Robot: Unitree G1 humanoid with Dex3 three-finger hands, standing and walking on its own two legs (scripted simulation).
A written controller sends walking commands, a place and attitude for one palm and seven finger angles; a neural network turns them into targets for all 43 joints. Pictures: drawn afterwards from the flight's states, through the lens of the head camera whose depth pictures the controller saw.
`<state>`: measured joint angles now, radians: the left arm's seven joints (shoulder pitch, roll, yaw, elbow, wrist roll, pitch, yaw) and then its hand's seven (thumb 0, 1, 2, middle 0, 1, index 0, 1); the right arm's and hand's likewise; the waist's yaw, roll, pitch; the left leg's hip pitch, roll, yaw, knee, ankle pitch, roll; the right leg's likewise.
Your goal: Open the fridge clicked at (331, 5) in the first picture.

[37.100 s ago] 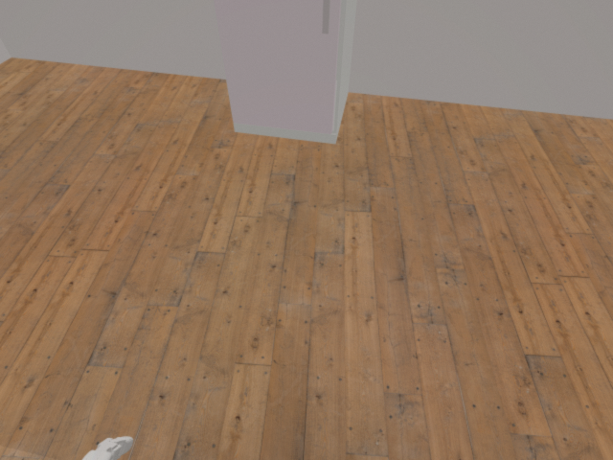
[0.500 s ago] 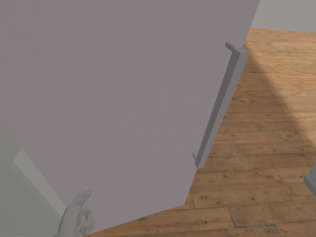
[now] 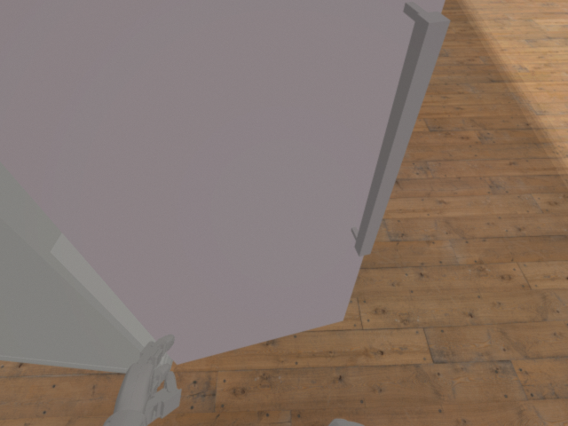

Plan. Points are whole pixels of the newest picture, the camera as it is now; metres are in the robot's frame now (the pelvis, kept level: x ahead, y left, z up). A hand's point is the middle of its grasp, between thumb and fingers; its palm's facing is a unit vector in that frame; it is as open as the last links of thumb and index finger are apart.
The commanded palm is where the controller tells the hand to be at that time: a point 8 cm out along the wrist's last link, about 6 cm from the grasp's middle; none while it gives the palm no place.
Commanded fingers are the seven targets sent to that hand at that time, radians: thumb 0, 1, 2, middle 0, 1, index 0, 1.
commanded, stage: step back with the hand held close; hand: right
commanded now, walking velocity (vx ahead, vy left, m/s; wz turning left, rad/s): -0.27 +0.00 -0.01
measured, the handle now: (380, 162) +0.49 -0.14 +0.10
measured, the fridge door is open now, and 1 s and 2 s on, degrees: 70 70 70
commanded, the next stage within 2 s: stop stepping back and stand still in 0.76 s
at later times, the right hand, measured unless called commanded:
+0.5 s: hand out of the picture +0.16 -0.27 +0.18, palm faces +0.39 +0.80 -0.45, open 7.4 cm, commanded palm +0.09 -0.31 +0.19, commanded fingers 0.00 -0.90 -0.90 0.20 0.30 0.20 0.30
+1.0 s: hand out of the picture +0.04 -0.27 +0.18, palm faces +0.38 +0.80 -0.46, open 7.4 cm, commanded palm +0.00 -0.31 +0.19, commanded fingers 0.00 -0.90 -0.90 0.20 0.30 0.20 0.30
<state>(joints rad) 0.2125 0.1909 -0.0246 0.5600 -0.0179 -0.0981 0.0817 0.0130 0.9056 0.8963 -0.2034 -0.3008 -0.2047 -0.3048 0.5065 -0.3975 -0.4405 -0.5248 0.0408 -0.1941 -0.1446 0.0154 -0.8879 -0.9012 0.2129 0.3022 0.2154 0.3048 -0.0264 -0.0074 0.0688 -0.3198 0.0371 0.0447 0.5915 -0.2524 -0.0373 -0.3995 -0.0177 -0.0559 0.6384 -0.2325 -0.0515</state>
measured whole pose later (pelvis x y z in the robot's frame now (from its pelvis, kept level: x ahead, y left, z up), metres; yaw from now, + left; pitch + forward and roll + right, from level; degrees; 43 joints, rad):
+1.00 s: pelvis -0.15 -0.02 +0.01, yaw +2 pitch +1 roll +1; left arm 0.22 0.19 0.00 0.63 0.00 -0.09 0.07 0.01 0.91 0.90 -0.20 -0.30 -0.21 -0.30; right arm 0.58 -0.45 -0.42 -0.54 0.07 -0.19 -0.13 0.01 -0.89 -0.90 0.21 0.30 0.22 0.31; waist -0.04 0.03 -0.01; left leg -0.19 -0.02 0.04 0.45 -0.27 0.03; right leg -0.51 0.03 0.00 0.79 -0.29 0.01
